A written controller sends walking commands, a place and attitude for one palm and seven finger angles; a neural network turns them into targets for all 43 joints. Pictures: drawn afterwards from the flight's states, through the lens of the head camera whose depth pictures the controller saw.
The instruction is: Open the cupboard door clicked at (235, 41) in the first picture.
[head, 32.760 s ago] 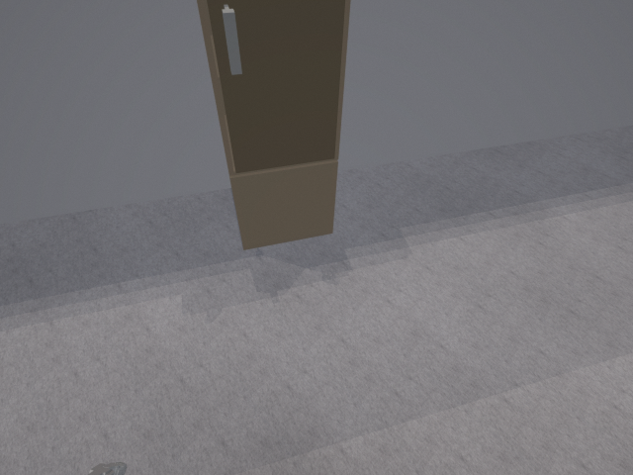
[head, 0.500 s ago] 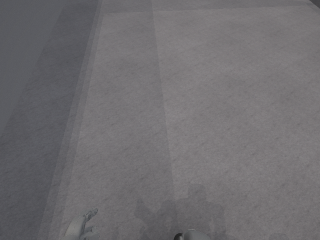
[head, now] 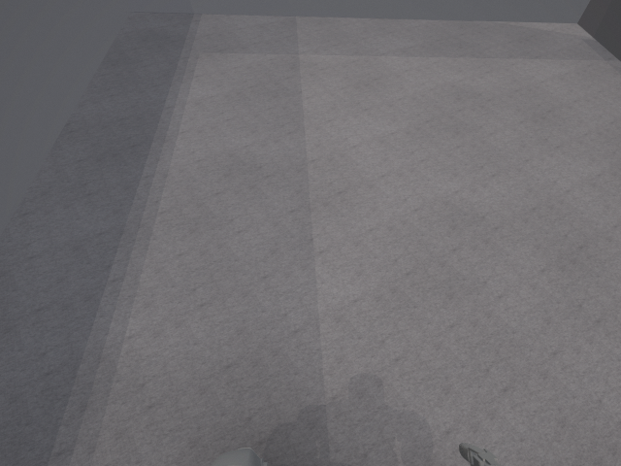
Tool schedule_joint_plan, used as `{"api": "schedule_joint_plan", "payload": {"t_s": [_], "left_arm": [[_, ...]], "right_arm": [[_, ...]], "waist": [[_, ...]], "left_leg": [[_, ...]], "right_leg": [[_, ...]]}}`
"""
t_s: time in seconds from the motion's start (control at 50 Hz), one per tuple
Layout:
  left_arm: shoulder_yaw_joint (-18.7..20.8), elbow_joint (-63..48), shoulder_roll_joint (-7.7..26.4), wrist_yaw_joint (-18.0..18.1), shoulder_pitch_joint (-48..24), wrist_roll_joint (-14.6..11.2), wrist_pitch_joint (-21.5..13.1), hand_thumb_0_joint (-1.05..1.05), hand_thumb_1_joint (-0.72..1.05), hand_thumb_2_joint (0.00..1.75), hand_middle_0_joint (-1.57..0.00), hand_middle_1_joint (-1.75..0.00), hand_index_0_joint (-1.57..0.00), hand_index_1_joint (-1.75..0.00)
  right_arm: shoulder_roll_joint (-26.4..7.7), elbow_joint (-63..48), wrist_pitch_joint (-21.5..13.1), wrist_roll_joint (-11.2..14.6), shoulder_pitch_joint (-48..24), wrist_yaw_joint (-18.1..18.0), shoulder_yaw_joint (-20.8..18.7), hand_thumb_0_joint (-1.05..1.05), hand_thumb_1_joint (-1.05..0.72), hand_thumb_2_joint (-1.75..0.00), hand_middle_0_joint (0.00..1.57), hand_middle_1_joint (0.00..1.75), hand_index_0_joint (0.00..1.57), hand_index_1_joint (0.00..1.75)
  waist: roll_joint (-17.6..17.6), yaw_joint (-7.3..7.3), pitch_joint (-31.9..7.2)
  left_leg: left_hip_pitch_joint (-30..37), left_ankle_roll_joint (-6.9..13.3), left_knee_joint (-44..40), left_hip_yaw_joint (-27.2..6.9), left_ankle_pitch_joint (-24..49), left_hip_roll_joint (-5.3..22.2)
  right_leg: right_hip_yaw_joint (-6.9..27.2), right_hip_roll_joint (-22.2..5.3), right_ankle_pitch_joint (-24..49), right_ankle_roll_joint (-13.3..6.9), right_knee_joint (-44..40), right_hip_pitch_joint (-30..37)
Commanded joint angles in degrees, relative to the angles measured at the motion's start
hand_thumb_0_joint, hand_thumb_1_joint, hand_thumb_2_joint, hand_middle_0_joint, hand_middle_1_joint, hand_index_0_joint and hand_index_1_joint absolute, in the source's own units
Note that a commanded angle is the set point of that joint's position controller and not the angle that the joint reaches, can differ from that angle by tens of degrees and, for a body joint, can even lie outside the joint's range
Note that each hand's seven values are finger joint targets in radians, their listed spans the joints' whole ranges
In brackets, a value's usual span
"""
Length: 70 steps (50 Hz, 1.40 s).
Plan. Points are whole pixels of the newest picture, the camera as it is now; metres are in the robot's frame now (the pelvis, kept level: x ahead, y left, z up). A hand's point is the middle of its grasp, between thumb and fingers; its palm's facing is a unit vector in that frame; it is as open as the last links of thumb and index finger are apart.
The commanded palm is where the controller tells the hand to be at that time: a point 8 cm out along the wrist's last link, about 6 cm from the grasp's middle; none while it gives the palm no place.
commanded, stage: turn to face it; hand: left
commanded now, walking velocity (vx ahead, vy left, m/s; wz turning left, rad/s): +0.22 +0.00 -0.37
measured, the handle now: out of the picture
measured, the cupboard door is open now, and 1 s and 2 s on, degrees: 45 45 45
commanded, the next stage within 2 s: none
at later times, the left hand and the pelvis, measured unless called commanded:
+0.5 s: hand (203, 411) +0.21 +0.18 -0.16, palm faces +0.25 -0.95 -0.19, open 7.3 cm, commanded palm none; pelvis +0.18 -0.02 +0.01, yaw +13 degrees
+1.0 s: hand (219, 390) +0.23 +0.16 -0.13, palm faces +0.50 -0.81 -0.30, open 7.4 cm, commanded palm none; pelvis +0.25 -0.06 +0.02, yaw +31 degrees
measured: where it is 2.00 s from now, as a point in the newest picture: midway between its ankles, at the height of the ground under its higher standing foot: (339, 444)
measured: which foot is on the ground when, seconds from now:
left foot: down 0.00-0.26, up 0.28-0.50, down 0.52-0.86, up 0.88-1.00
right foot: up 0.00-0.24, down 0.26-0.52, up 0.54-0.84, down 0.86-1.00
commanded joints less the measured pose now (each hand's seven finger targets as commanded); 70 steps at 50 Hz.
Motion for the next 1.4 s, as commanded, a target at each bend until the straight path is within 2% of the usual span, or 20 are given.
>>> {"api": "schedule_joint_plan", "payload": {"t_s": [0.0, 0.08, 0.18, 0.24, 0.3, 0.46, 0.5, 0.52, 0.56, 0.64, 0.8, 0.82, 0.84, 0.86, 0.96, 1.22, 1.26, 1.28, 1.3, 1.38], "left_arm": [[1.22, -8.63, 4.42, -0.05, -7.89, 0.74, -1.58, 0.0, 0.9, 0.9, -0.2, -0.3, -0.2, -0.3], [0.11, -7.54, 0.35, -0.47, -3.93, 0.91, 0.38, 0.0, 0.9, 0.9, -0.2, -0.3, -0.2, -0.3], [0.56, -6.39, 3.17, 0.19, -1.52, 1.09, 0.28, 0.0, 0.9, 0.9, -0.2, -0.3, -0.2, -0.3], [3.07, -7.22, 15.31, 1.29, 1.63, 1.3, -0.27, 0.0, 0.9, 0.9, -0.2, -0.3, -0.2, -0.3], [2.61, -8.38, 12.43, 2.58, -1.58, 1.05, -0.2, 0.0, 0.9, 0.9, -0.2, -0.3, -0.2, -0.3], [3.2, -12.65, 13.0, 2.16, -8.82, 0.54, 0.99, 0.0, 0.9, 0.9, -0.2, -0.3, -0.2, -0.3], [2.01, -17.2, 7.52, 1.53, -11.01, -0.38, 1.86, 0.0, 0.9, 0.9, -0.2, -0.3, -0.2, -0.3], [1.59, -19.61, 8.96, 2.09, -15.45, 0.51, 2.52, 0.0, 0.9, 0.9, -0.2, -0.3, -0.2, -0.3], [2.06, -18.5, 7.4, 2.17, -17.14, 0.61, 2.59, 0.0, 0.9, 0.9, -0.2, -0.3, -0.2, -0.3], [2.26, -16.56, 7.47, 1.32, -13.02, 0.49, 3.17, 0.0, 0.9, 0.9, -0.2, -0.3, -0.2, -0.3], [2.45, -17.81, 8.34, 1.43, -7.18, 0.32, 2.36, 0.0, 0.9, 0.9, -0.2, -0.3, -0.2, -0.3], [3.11, -17.85, 11.59, 1.76, -4.8, 0.89, 1.59, 0.0, 0.9, 0.9, -0.2, -0.3, -0.2, -0.3], [4.19, -17.77, 17.67, 2.3, -3.69, 1.75, 1.09, 0.0, 0.9, 0.9, -0.2, -0.3, -0.2, -0.3], [3.28, -18.12, 17.78, 2.39, -4.32, 1.03, 1.29, 0.0, 0.9, 0.9, -0.2, -0.3, -0.2, -0.3], [1.67, -19.08, 10.79, 2.8, -8.93, 0.7, 0.84, 0.0, 0.9, 0.9, -0.2, -0.3, -0.2, -0.3], [3.43, -15.46, 14.58, 2.27, -3.14, 1.21, 1.11, 0.0, 0.9, 0.9, -0.2, -0.3, -0.2, -0.3], [3.52, -16.55, 14.25, 1.68, -5.34, 0.4, 1.18, 0.0, 0.9, 0.9, -0.2, -0.3, -0.2, -0.3], [2.55, -19.49, 10.07, 1.1, -7.63, -0.07, 1.44, 0.0, 0.9, 0.9, -0.2, -0.3, -0.2, -0.3], [2.23, -21.92, 10.91, 1.88, -11.17, 0.7, 2.56, 0.0, 0.9, 0.9, -0.2, -0.3, -0.2, -0.3], [2.88, -18.12, 10.04, 1.37, -10.98, 0.83, 3.73, 0.0, 0.9, 0.9, -0.2, -0.3, -0.2, -0.3]], "right_arm": [[-7.43, 2.11, 0.38, 0.21, 15.58, -1.66, -1.55, 0.0, -0.9, -0.9, 0.2, 0.3, 0.2, 0.3], [-5.62, 2.09, -0.12, 0.7, 10.86, -1.76, -0.42, 0.0, -0.9, -0.9, 0.2, 0.3, 0.2, 0.3], [-6.56, 2.64, 2.33, 1.19, 9.28, -1.24, -1.19, 0.0, -0.9, -0.9, 0.2, 0.3, 0.2, 0.3], [-1.92, 0.81, 3.61, 1.45, 10.12, -0.15, -0.68, 0.0, -0.9, -0.9, 0.2, 0.3, 0.2, 0.3], [-3.5, 0.05, 4.18, 1.83, 6.55, -0.55, -1.24, 0.0, -0.9, -0.9, 0.2, 0.3, 0.2, 0.3], [-3.18, -0.57, 5.07, 1.24, 10.77, 1.1, -1.13, 0.0, -0.9, -0.9, 0.2, 0.3, 0.2, 0.3], [-14.72, -0.89, 4.48, 0.43, 18.26, 0.37, -4.0, 0.0, -0.9, -0.9, 0.2, 0.3, 0.2, 0.3], [-15.9, -0.45, 5.02, 0.65, 20.6, -0.05, -4.17, 0.0, -0.9, -0.9, 0.2, 0.3, 0.2, 0.3], [-13.84, -2.16, 4.32, 0.66, 14.63, -1.27, -3.97, 0.0, -0.9, -0.9, 0.2, 0.3, 0.2, 0.3], [-11.64, -5.01, 3.88, 0.7, 7.72, -1.43, -3.2, 0.0, -0.9, -0.9, 0.2, 0.3, 0.2, 0.3], [-13.06, -8.38, 5.66, 0.93, 0.97, -0.55, -4.58, 0.0, -0.9, -0.9, 0.2, 0.3, 0.2, 0.3], [-10.95, -9.02, 5.7, 1.48, 0.54, -0.21, -4.42, 0.0, -0.9, -0.9, 0.2, 0.3, 0.2, 0.3], [-6.49, -10.28, 5.65, 1.85, 0.9, 0.22, -3.66, 0.0, -0.9, -0.9, 0.2, 0.3, 0.2, 0.3], [-8.29, -10.2, 5.9, 1.2, -0.36, 0.3, -3.86, 0.0, -0.9, -0.9, 0.2, 0.3, 0.2, 0.3], [-5.97, -6.68, 7.36, 1.41, -0.03, 1.25, -2.87, 0.0, -0.9, -0.9, 0.2, 0.3, 0.2, 0.3], [-4.88, -7.69, 6.57, 1.69, -2.71, 1.47, -1.68, 0.0, -0.9, -0.9, 0.2, 0.3, 0.2, 0.3], [-9.78, -5.78, 5.84, 1.03, 5.74, 1.08, -3.12, 0.0, -0.9, -0.9, 0.2, 0.3, 0.2, 0.3], [-17.02, -5.45, 5.52, 0.69, 10.18, 0.62, -5.03, 0.0, -0.9, -0.9, 0.2, 0.3, 0.2, 0.3], [-18.43, -4.3, 6.21, 1.39, 12.74, 0.45, -4.96, 0.0, -0.9, -0.9, 0.2, 0.3, 0.2, 0.3], [-12.98, -7.2, 5.35, 1.06, 2.29, -1.11, -3.59, 0.0, -0.9, -0.9, 0.2, 0.3, 0.2, 0.3]], "waist": [[9.56, -5.27, -1.69], [9.16, -0.59, -2.55], [6.78, 1.32, -3.02], [-13.1, 3.04, -5.32], [-16.29, 2.52, -7.14], [-4.11, -3.47, -6.43], [24.2, -7.77, -11.24], [12.54, -9.02, -11.91], [16.17, -6.54, -8.56], [11.2, -2.65, -9.06], [9.77, 0.43, -8.72], [1.78, 1.63, -9.27], [-17.01, 2.24, -8.84], [-14.78, 2.38, -7.33], [-9.71, -1.51, -6.48], [-7.61, -0.51, -7.54], [0.18, -5.74, -12.16], [19.16, -8.23, -13.27], [12.98, -8.46, -12.96], [10.7, -2.78, -5.81]], "left_leg": [[15.24, 7.96, -23.86, -25.18, -1.91, 21.06], [5.53, 4.92, -22.08, -6.97, 17.17, 12.3], [-0.37, 2.26, -15.02, -8.66, 0.67, 7.04], [-9.89, -4.41, 7.91, -0.59, -20.91, -4.24], [-13.78, -4.94, 30.0, -8.21, -22.27, 0.3], [9.2, -4.38, -6.74, 0.91, 0.14, -3.33], [23.02, 8.62, -14.86, -31.09, 37.01, 19.53], [19.86, 11.56, -14.47, -32.59, 31.02, 22.34], [16.6, 9.48, -14.96, -29.92, 25.65, 17.35], [14.87, 6.21, -14.24, -19.86, 26.77, 10.76], [3.66, 3.42, -9.22, -22.29, 13.07, 6.19], [-2.32, -0.06, -2.96, -18.76, 4.13, 1.49], [-13.56, -5.14, 12.61, -8.61, -18.42, -7.91], [-13.05, -4.87, 26.08, -11.15, -25.38, -5.97], [-12.03, -6.74, 32.23, -9.01, -12.34, -2.56], [4.33, -3.73, -0.79, -0.93, -10.3, -4.01], [23.07, -0.05, -10.97, -6.59, 8.54, 0.88], [31.49, 9.77, -13.18, -31.02, 33.67, 19.06], [27.22, 13.64, -13.72, -30.48, 33.82, 23.34], [13.71, 7.34, -16.98, -21.51, 17.57, 11.34]], "right_leg": [[5.56, -5.68, 6.72, 0.52, 26.52, -27.89], [0.85, -7.37, 9.62, 3.3, 0.51, -13.45], [-5.33, -3.2, 19.83, 5.07, -18.46, 0.3], [16.21, -25.3, 23.5, -2.9, -33.09, 8.88], [11.94, -26.68, 44.5, -7.51, -30.98, 10.22], [-9.42, -19.43, 42.53, 1.87, -16.31, -0.8], [-8.9, -7.31, -9.85, 8.45, 8.65, -23.08], [-0.75, -6.52, -11.66, 6.83, 15.12, -22.58], [3.38, -7.07, -4.12, 6.81, 18.66, -27.72], [2.86, -5.56, 3.64, 7.49, 11.38, -22.72], [-0.8, -1.01, 14.04, 6.28, -22.14, -1.55], [4.53, -6.63, 17.41, 4.82, -31.17, 5.75], [22.61, -24.17, 25.08, -1.62, -36.14, 10.77], [22.47, -29.74, 32.86, -6.12, -35.09, 4.76], [2.22, -18.17, 50.96, -2.14, -29.03, 6.6], [-6.29, -22.81, 53.4, -2.07, -20.91, 7.21], [-10.38, -19.43, 41.1, 2.93, -5.13, -5.87], [-10.33, -9.61, -4.48, 7.53, 10.01, -23.86], [-1.86, -8.33, -10.65, 6.79, 15.32, -25.61], [2.97, -7.49, 3.03, 7.38, 16.14, -23.98]]}}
